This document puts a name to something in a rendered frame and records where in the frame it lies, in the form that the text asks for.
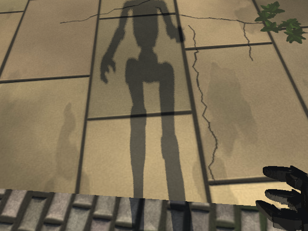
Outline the robot right hand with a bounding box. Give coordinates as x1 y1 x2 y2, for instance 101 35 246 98
255 166 308 231

